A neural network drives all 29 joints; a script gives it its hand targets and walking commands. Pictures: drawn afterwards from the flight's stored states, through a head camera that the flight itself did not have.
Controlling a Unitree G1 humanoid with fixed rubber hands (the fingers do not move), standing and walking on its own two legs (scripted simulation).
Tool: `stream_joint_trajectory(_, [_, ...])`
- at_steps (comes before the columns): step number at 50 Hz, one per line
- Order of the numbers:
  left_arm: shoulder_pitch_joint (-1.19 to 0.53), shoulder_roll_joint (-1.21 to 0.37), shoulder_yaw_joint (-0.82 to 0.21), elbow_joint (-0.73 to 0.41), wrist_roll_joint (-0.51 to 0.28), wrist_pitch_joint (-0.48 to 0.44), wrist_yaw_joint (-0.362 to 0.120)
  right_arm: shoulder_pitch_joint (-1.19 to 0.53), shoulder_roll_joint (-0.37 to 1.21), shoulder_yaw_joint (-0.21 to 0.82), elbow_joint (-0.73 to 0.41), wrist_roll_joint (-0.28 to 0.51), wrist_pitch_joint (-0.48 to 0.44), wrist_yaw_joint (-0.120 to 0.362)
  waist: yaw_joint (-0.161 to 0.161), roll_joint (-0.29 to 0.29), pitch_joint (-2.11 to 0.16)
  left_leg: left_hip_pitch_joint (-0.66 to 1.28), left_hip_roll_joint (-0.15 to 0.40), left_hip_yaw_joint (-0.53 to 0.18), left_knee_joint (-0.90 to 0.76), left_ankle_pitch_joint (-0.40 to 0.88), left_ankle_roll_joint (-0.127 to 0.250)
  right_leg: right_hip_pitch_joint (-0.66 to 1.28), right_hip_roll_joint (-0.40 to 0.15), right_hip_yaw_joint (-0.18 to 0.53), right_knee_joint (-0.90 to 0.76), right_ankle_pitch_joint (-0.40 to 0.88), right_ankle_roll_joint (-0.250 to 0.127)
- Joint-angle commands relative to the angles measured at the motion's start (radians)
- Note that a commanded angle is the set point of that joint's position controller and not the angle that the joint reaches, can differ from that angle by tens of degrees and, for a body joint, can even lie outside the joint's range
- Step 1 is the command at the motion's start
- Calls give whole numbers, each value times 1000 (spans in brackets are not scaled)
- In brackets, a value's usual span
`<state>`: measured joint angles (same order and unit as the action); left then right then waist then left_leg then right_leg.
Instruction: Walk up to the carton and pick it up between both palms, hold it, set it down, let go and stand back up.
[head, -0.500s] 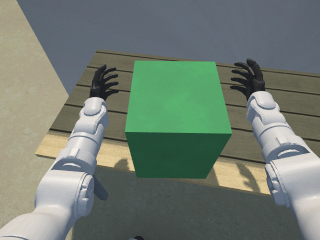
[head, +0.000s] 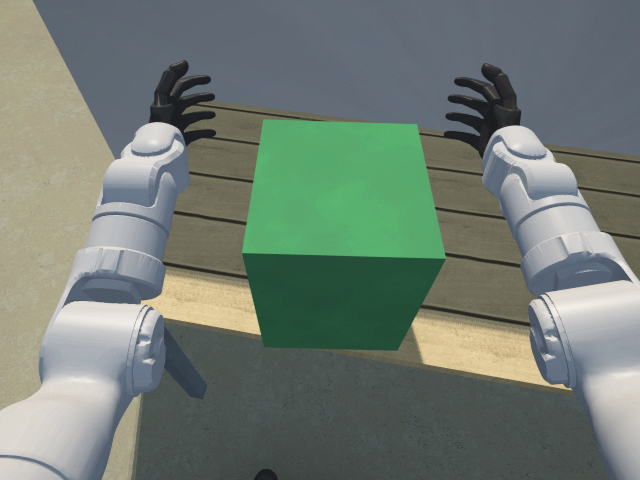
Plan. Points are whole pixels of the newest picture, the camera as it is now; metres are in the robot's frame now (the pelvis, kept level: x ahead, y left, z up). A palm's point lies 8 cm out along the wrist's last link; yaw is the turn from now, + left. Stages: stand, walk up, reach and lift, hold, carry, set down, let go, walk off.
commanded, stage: set down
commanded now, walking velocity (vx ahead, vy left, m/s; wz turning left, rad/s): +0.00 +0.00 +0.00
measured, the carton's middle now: (335, 243) +0.41 +0.05 +0.03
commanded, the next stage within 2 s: none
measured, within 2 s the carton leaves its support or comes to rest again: neither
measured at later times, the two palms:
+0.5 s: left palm (154, 178) +0.37 +0.25 +0.15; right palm (505, 181) +0.44 -0.14 +0.15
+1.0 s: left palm (152, 251) +0.31 +0.25 +0.10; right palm (517, 254) +0.37 -0.16 +0.11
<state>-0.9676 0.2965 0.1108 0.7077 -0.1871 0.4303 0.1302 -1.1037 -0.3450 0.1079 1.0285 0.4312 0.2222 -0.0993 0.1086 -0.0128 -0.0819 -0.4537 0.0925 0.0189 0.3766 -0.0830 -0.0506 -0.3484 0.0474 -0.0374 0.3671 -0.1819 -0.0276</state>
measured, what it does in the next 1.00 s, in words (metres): stands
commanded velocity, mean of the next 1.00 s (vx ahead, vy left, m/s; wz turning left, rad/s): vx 0.00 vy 0.00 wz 0.00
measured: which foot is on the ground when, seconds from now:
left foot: down 0.00-1.00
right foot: down 0.00-1.00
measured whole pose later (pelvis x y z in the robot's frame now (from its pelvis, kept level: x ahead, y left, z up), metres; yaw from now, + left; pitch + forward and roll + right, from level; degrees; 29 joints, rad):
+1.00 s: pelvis +0.00 +0.00 +0.00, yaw -1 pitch -1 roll +0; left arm -0.31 0.17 0.24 0.04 -0.09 0.60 0.08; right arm -0.44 -0.29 0.07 0.39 0.36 0.27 -0.09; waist 0.07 -0.05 0.04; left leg -0.20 0.07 0.05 0.30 -0.08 -0.05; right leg -0.15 0.02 -0.01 0.38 -0.22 -0.03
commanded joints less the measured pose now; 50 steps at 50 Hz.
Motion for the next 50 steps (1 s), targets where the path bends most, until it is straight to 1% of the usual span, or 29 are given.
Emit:
stream_joint_trajectory(1, [-398, 181, 60, -342, 6, 97, -6, -477, -233, -26, -291, 47, 27, -8, -20, 30, -695, 490, -95, 34, 64, 375, -6, 171, 35, -4, -32, 408, 103])
stream_joint_trajectory(4, [-365, 185, 74, -255, 21, 130, -20, -458, -215, -13, -223, 46, 62, -1, -15, 10, -539, 437, -98, 27, 28, 282, 11, 157, 23, 4, -46, 325, 101])
stream_joint_trajectory(5, [-335, 167, 62, -205, 24, 138, -26, -434, -205, 6, -153, 62, 78, 6, -24, 6, -470, 435, -92, 19, 18, 261, 17, 147, 22, 6, -56, 298, 95])
stream_joint_trajectory(7, [-343, 175, 58, -268, 23, 150, -31, -406, -214, 14, -167, 94, 87, 11, -23, 48, -500, 458, -92, 21, 13, 278, 10, 164, 17, 8, -61, 302, 87])
stream_joint_trajectory(9, [-340, 184, 52, -313, 12, 155, -33, -408, -223, 18, -204, 109, 86, 14, -22, 54, -497, 471, -92, 21, 18, 289, 8, 167, 16, 4, -62, 301, 87])
stream_joint_trajectory(14, [-258, 175, 59, -300, 21, 146, -43, -335, -190, 27, -216, 106, 89, 34, -11, 52, -404, 467, -92, 16, -2, 250, 19, 167, 11, 8, -77, 231, 81])
stream_joint_trajectory(17, [-173, 151, 78, -442, 31, 144, -54, -262, -195, -1, -339, 84, 59, 31, -22, 40, -460, 507, -95, 19, 11, 327, 14, 211, 17, 4, -64, 326, 84])
stream_joint_trajectory(18, [-87, 131, 87, -488, 48, 152, -59, -182, -199, -21, -377, 65, 49, 26, -41, 49, -465, 532, -97, 18, 18, 358, 9, 239, 19, 2, -55, 382, 86])
stream_joint_trajectory(19, [-14, 121, 103, -539, 58, 154, -70, -119, -189, -15, -437, 51, 35, 17, -48, 11, -481, 537, -104, 23, 21, 396, 15, 293, 17, 8, -46, 467, 98])
stream_joint_trajectory(20, [85, 94, 113, -610, 79, 159, -82, -29, -174, -15, -488, 48, 20, 10, -56, 19, -496, 546, -108, 18, 22, 446, 11, 350, 16, 7, -26, 585, 109])
stream_joint_trajectory(21, [105, 90, 125, -616, 95, 168, -95, -21, -180, -39, -489, 21, 17, 4, -77, 14, -454, 528, -109, 15, 10, 424, 12, 345, 15, -1, -22, 602, 112])
stream_joint_trajectory(22, [185, 75, 144, -668, 104, 167, -104, 59, -163, -29, -540, 16, 8, 0, -69, 1, -442, 539, -112, 17, 5, 420, 14, 360, 13, 2, -22, 615, 117])
stream_joint_trajectory(23, [79, 97, 130, -696, 95, 161, -102, -20, -169, -72, -566, -7, 6, -4, -85, 42, -416, 502, -115, 17, -7, 357, 6, 303, 4, -4, -25, 561, 116])
stream_joint_trajectory(24, [144, 83, 143, -725, 97, 156, -92, 45, -156, -68, -605, -11, 2, -5, -77, 21, -406, 524, -113, 20, -5, 348, 13, 291, 13, 1, -31, 506, 111])
stream_joint_trajectory(26, [125, 84, 134, -745, 76, 136, -85, 39, -134, -95, -669, -36, -3, -12, -88, 12, -372, 496, -116, 22, -9, 276, 22, 242, 5, 7, -46, 417, 107])
stream_joint_trajectory(27, [119, 90, 129, -785, 58, 125, -76, 37, -125, -109, -731, -44, -10, -11, -78, 8, -378, 489, -115, 28, -11, 246, 29, 215, 7, 7, -46, 349, 104])
stream_joint_trajectory(28, [61, 104, 111, -801, 38, 111, -60, -5, -126, -133, -756, -58, -13, -7, -73, 38, -399, 473, -114, 30, -6, 215, 27, 178, 10, 2, -44, 260, 91])
stream_joint_trajectory(29, [107, 86, 89, -865, 20, 106, -43, 43, -127, -141, -812, -55, -19, -2, -64, 57, -431, 512, -108, 32, 3, 234, 21, 161, 19, -4, -44, 223, 80])
stream_joint_trajectory(31, [64, 98, 84, -845, -20, 111, -20, -2, -125, -142, -861, -70, -6, -1, -57, 24, -442, 501, -107, 35, 8, 179, 35, 98, 14, 6, -56, 137, 79])
stream_joint_trajectory(33, [113, 78, 93, -800, 4, 132, -14, 63, -103, -122, -784, -65, 24, 5, -41, 31, -398, 510, -103, 31, -9, 139, 44, 82, 8, 20, -64, 98, 71])
stream_joint_trajectory(35, [202, 59, 116, -823, 30, 163, -10, 137, -114, -103, -786, -51, 34, 7, -26, 26, -422, 534, -100, 31, -8, 190, 45, 114, 9, 26, -60, 142, 70])
stream_joint_trajectory(36, [252, 35, 122, -779, 53, 184, -15, 183, -121, -101, -722, -50, 46, 9, -36, 38, -382, 546, -100, 27, -15, 192, 37, 120, 12, 27, -66, 140, 65])
stream_joint_trajectory(37, [312, 18, 142, -783, 68, 201, -23, 231, -126, -86, -711, -42, 52, 10, -23, 30, -365, 554, -103, 33, -24, 203, 36, 143, 13, 30, -73, 134, 65])
stream_joint_trajectory(39, [342, 4, 146, -746, 70, 208, -43, 251, -112, -87, -726, -52, 58, 2, -31, -23, -301, 515, -106, 36, -39, 176, 44, 161, 5, 41, -78, 147, 80])
stream_joint_trajectory(42, [351, 7, 168, -778, 90, 191, -58, 274, -87, -73, -768, -56, 51, -10, -25, -37, -262, 474, -118, 42, -61, 137, 52, 204, -5, 49, -69, 180, 98])
stream_joint_trajectory(43, [370, -1, 169, -800, 96, 181, -57, 296, -76, -74, -788, -56, 44, -10, -20, -31, -251, 473, -117, 47, -63, 141, 53, 206, -4, 46, -66, 181, 96])
stream_joint_trajectory(44, [354, -10, 161, -757, 106, 171, -58, 294, -64, -78, -741, -67, 46, -4, -32, -19, -195, 456, -116, 44, -74, 91, 51, 174, -5, 48, -82, 120, 89])
stream_joint_trajectory(45, [354, -16, 155, -786, 103, 152, -55, 313, -50, -73, -751, -70, 39, 2, -18, -10, -178, 453, -115, 46, -78, 84, 52, 160, -8, 45, -82, 84, 85])
stream_joint_trajectory(50, [413, -33, 69, -927, 66, 76, -40, 405, -59, -128, -864, -87, -26, 26, -58, 64, -228, 542, -104, 44, -43, 115, 27, 73, 1, 27, -92, 25, 53])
